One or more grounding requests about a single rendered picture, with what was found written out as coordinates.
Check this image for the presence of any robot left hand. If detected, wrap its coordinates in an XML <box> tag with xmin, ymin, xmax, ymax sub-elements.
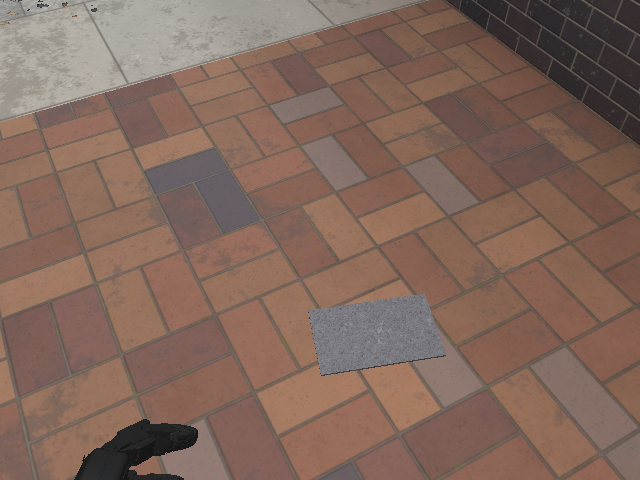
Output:
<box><xmin>74</xmin><ymin>419</ymin><xmax>198</xmax><ymax>480</ymax></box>

